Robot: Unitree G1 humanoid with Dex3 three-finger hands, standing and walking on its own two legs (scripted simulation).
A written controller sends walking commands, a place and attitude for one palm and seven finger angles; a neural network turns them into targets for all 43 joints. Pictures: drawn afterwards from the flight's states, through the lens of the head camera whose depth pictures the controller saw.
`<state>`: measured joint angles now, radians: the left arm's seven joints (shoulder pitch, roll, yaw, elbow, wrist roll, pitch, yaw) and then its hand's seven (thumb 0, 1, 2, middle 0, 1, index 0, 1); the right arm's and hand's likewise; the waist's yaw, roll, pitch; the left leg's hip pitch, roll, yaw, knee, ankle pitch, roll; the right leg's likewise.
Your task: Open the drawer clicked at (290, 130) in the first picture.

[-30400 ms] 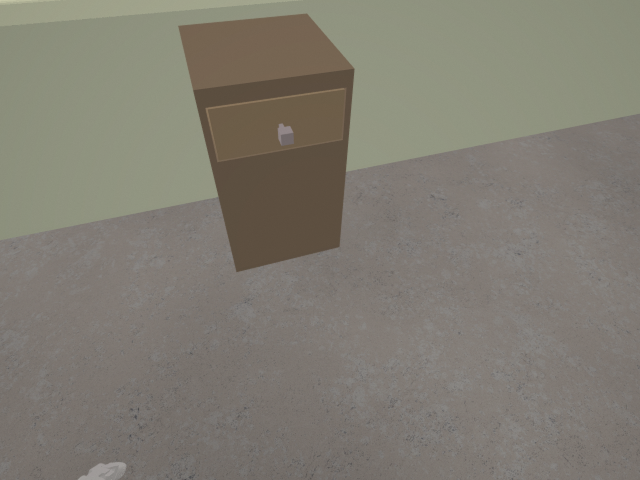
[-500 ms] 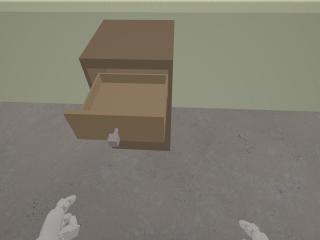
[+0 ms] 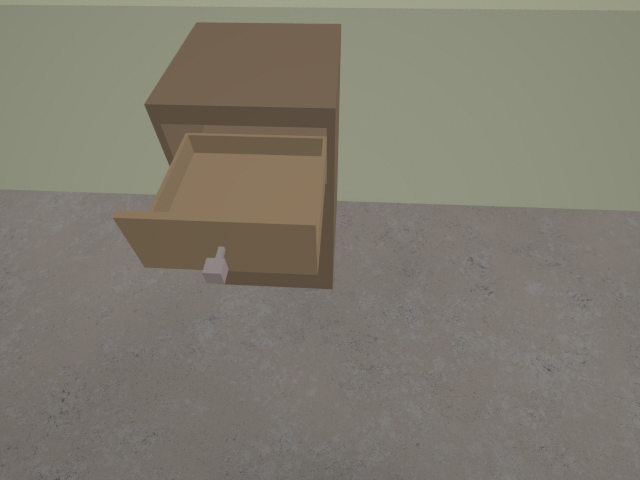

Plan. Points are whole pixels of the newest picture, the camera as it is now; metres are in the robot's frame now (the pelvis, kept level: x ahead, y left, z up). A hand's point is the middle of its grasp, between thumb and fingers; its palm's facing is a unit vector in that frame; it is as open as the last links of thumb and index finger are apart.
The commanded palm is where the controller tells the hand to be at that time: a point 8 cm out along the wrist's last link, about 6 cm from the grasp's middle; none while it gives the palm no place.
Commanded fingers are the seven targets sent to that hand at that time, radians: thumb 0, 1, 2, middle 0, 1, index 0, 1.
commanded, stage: let the arm hang, fingers relaxed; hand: left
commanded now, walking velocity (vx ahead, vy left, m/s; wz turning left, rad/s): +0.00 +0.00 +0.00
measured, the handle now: (217, 263) +0.51 +0.24 -0.15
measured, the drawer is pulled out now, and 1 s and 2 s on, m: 0.30 0.30 0.30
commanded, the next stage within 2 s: look to check the result in 0.42 s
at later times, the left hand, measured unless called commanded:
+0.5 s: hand out of the picture +0.00 +0.16 -0.17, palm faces +0.06 -0.98 -0.18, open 7.3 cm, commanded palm none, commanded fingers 0.00 0.90 0.90 -0.20 -0.30 -0.20 -0.30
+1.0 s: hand out of the picture +0.00 +0.16 -0.17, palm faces +0.06 -0.98 -0.18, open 7.3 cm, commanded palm none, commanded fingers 0.00 0.90 0.90 -0.20 -0.30 -0.20 -0.30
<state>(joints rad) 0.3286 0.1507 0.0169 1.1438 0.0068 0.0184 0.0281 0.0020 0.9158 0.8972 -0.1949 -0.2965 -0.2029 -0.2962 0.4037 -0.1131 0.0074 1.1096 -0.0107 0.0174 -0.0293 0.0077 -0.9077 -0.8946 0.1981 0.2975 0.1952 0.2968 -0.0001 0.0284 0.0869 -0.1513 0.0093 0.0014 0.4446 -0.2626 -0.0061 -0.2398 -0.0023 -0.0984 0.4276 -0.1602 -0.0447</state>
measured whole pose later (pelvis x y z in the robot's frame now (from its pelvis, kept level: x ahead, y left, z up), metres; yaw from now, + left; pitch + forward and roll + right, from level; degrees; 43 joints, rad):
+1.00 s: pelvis +0.01 +0.00 +0.00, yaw +0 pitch -2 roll +0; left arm 0.27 0.11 0.03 1.14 0.01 0.00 0.03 0.00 0.91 0.90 -0.19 -0.30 -0.20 -0.30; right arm 0.33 -0.09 -0.01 1.12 -0.01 0.00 -0.04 0.00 -0.91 -0.89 0.20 0.30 0.20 0.30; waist 0.00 0.02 0.08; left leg -0.12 0.02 0.00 0.41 -0.27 -0.01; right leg -0.22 0.00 -0.10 0.41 -0.17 -0.05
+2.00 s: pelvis +0.02 +0.00 +0.00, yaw +0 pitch -2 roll +0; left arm 0.27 0.12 0.03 1.15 0.01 -0.01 0.03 0.00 0.91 0.90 -0.19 -0.30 -0.20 -0.30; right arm 0.32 -0.09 -0.01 1.13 -0.01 0.00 -0.05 0.00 -0.91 -0.89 0.20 0.30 0.20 0.30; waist 0.00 0.02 0.08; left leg -0.09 0.02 0.00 0.39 -0.27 -0.02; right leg -0.19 0.01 -0.10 0.40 -0.19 -0.05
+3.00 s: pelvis +0.02 -0.01 +0.00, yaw +0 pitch -2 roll +0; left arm 0.27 0.12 0.03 1.14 0.01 -0.01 0.03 0.00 0.91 0.90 -0.19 -0.30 -0.20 -0.30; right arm 0.32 -0.10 -0.01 1.13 -0.01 0.00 -0.04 0.00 -0.91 -0.89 0.20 0.30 0.20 0.30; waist 0.00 0.02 0.08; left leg -0.09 0.02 0.00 0.38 -0.27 -0.02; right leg -0.19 0.01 -0.10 0.40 -0.18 -0.05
